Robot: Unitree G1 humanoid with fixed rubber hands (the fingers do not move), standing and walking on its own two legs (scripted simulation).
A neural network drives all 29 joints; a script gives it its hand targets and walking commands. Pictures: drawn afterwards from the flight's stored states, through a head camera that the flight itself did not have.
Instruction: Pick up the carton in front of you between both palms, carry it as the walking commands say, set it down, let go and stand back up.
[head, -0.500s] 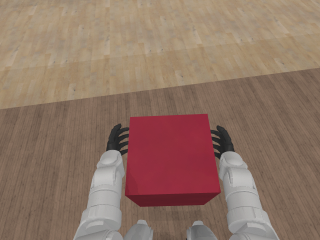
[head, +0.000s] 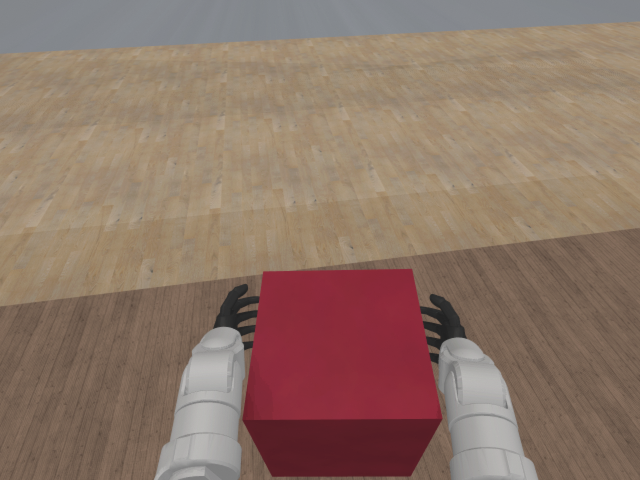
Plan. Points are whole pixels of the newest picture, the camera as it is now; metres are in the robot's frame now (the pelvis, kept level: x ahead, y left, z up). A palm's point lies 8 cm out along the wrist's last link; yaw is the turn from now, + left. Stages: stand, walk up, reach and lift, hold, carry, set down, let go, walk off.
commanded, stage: reach and lift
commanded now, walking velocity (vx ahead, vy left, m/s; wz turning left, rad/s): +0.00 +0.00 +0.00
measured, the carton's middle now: (339, 377) +0.29 +0.00 -0.05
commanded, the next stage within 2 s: hold in 0.88 s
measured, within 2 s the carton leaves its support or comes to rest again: neither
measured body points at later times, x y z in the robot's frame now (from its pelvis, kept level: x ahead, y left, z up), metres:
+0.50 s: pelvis +0.00 +0.00 +0.01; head -0.02 +0.00 +0.45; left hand +0.32 +0.15 +0.03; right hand +0.31 -0.15 +0.03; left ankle +0.02 +0.12 -0.74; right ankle +0.03 -0.12 -0.74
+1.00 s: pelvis +0.01 +0.00 +0.01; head -0.03 +0.00 +0.46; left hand +0.31 +0.15 +0.05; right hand +0.31 -0.15 +0.04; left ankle +0.02 +0.12 -0.74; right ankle +0.03 -0.12 -0.74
